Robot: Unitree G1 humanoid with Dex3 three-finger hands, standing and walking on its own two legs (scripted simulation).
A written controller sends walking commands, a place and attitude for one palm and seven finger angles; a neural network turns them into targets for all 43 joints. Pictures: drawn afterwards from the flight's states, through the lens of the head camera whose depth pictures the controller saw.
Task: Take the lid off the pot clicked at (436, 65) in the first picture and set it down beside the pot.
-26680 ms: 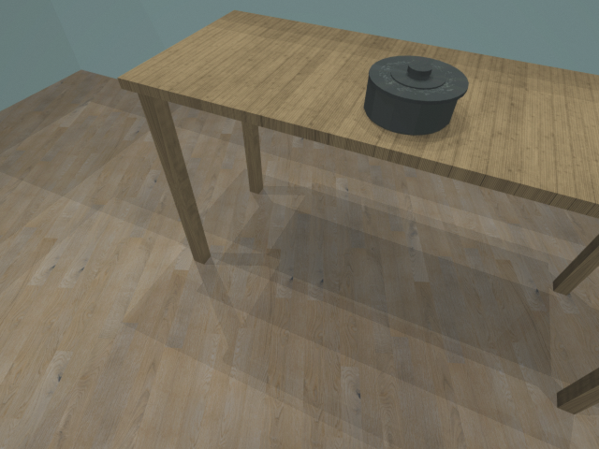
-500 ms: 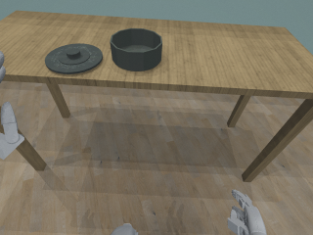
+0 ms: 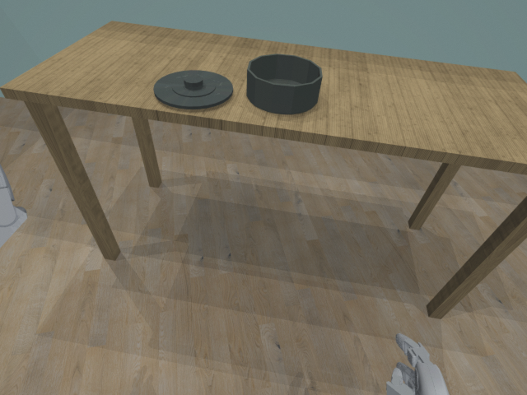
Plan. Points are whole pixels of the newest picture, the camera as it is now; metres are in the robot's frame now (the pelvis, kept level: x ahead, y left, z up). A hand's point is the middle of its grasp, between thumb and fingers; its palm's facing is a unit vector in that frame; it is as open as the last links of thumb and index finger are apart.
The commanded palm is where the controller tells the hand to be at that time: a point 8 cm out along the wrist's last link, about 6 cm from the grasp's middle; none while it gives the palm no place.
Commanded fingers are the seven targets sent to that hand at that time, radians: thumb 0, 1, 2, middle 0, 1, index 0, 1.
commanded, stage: stop stepping back and stand still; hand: left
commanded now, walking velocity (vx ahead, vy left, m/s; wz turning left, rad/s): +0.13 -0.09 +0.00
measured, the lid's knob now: (193, 81) +0.83 +0.25 +0.09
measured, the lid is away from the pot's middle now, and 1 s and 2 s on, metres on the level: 0.24 0.24 0.24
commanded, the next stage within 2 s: let the arm hang, fingers relaxed in 1.04 s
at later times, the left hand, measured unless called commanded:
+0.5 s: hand out of the picture +0.07 +0.16 -0.18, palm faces +0.08 -0.98 -0.19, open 7.3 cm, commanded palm none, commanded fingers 0.00 0.90 0.90 -0.20 -0.30 -0.20 -0.30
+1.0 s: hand out of the picture +0.07 +0.17 -0.16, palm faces +0.07 -0.97 -0.22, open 7.3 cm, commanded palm none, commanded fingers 0.00 0.90 0.90 -0.20 -0.30 -0.20 -0.30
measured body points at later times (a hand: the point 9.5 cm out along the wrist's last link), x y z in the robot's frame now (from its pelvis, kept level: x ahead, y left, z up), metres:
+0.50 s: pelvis +0.01 -0.03 -0.02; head +0.02 -0.03 +0.43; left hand +0.07 +0.21 -0.16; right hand +0.05 -0.28 -0.16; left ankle -0.01 +0.12 -0.72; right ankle +0.06 -0.11 -0.73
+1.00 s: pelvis +0.04 -0.01 +0.02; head +0.07 -0.02 +0.46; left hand +0.07 +0.22 -0.14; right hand +0.06 -0.23 -0.15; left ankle +0.00 +0.10 -0.72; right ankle +0.06 -0.11 -0.72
